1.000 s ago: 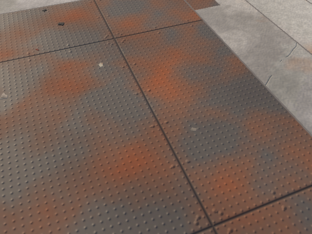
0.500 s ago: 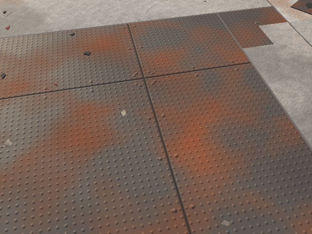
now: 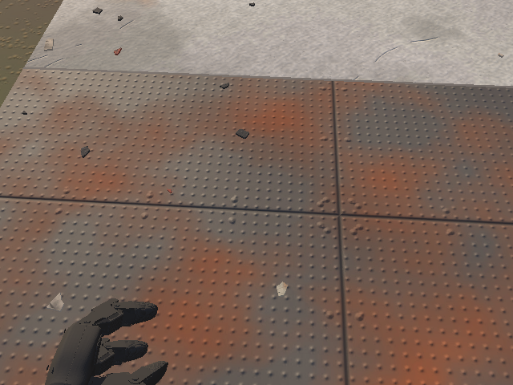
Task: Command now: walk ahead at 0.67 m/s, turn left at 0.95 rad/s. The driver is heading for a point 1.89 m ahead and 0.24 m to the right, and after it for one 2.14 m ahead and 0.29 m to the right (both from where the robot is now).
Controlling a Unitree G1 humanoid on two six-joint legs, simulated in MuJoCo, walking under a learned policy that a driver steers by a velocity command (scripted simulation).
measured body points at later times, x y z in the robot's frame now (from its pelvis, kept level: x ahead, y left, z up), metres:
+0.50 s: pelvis +0.25 -0.04 +0.00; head +0.28 -0.01 +0.44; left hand +0.24 +0.26 -0.13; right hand +0.54 -0.20 -0.06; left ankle +0.30 +0.09 -0.74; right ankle +0.26 -0.18 -0.72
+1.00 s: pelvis +0.28 -0.09 +0.01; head +0.32 -0.13 +0.45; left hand +0.47 +0.18 -0.07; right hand +0.41 -0.41 -0.10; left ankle +0.33 +0.08 -0.64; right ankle +0.29 -0.17 -0.73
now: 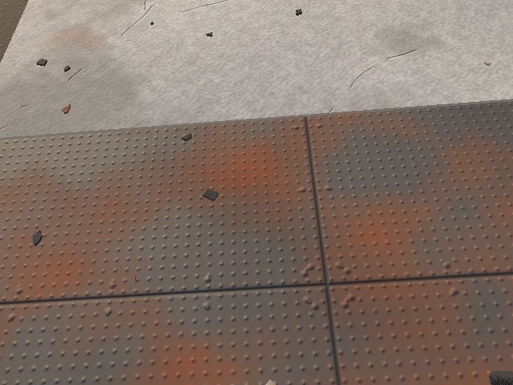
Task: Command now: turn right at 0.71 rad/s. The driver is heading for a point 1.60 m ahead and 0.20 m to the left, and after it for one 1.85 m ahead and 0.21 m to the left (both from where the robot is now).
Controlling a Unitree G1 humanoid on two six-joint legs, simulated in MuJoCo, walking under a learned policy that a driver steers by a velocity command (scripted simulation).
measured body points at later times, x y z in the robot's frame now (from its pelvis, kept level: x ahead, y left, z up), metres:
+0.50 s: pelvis +0.03 +0.03 -0.01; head +0.05 +0.04 +0.44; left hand +0.23 +0.27 -0.11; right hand +0.14 -0.24 -0.10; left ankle +0.05 +0.15 -0.74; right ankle +0.02 -0.09 -0.74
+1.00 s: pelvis +0.04 +0.04 -0.01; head +0.05 +0.04 +0.44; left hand +0.22 +0.26 -0.11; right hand +0.15 -0.23 -0.11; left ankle +0.05 +0.15 -0.74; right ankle +0.02 -0.09 -0.74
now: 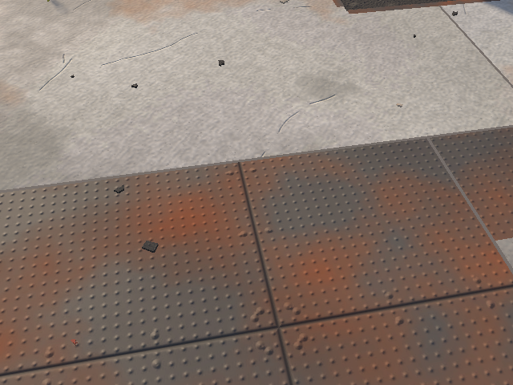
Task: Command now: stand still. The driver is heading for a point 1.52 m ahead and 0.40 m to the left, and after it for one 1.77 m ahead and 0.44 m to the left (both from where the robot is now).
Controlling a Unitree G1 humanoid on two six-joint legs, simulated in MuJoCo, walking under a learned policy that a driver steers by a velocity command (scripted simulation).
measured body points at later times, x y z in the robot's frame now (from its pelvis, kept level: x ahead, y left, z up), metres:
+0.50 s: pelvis +0.00 +0.02 +0.00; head +0.01 +0.02 +0.45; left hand +0.12 +0.26 -0.12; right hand +0.13 -0.23 -0.11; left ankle -0.01 +0.12 -0.73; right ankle +0.00 -0.13 -0.73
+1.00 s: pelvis +0.11 -0.07 +0.01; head +0.13 -0.09 +0.46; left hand +0.20 +0.19 -0.10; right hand +0.20 -0.34 -0.12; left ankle +0.09 +0.08 -0.66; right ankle +0.12 -0.16 -0.73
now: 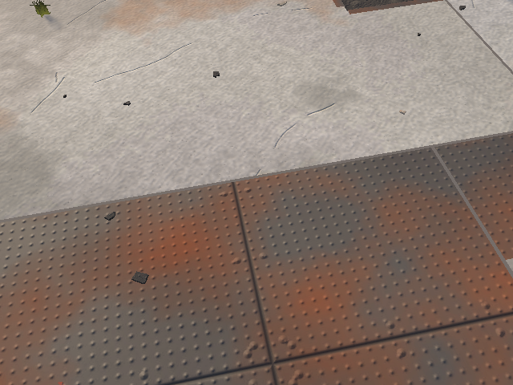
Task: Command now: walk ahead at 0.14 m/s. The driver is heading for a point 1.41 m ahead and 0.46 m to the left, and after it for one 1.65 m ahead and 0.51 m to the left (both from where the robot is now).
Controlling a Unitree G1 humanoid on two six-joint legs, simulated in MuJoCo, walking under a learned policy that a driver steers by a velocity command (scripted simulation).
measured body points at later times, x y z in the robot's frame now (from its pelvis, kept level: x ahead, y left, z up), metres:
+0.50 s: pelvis +0.07 +0.04 +0.00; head +0.11 +0.08 +0.44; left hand +0.18 +0.35 -0.11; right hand +0.27 -0.22 -0.08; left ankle +0.08 +0.11 -0.74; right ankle +0.11 -0.13 -0.66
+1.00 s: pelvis +0.18 +0.03 +0.00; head +0.20 +0.01 +0.45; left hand +0.03 +0.28 -0.10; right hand +0.46 -0.08 -0.10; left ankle +0.13 +0.19 -0.66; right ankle +0.19 -0.09 -0.74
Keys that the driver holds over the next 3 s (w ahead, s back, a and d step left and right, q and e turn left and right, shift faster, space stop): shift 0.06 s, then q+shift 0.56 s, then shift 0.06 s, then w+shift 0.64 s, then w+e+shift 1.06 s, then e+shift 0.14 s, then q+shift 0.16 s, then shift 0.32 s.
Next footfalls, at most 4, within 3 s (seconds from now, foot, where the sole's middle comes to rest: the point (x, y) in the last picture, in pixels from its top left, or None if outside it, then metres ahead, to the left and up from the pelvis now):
0.30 left None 0.12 0.12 -0.78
0.82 right None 0.22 -0.06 -0.78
1.28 left None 0.37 0.34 -0.78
1.74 right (133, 284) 0.81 0.44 -0.78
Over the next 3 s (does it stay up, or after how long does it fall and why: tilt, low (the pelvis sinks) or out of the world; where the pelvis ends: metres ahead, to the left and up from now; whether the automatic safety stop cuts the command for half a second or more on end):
stays up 1.54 0.49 -0.01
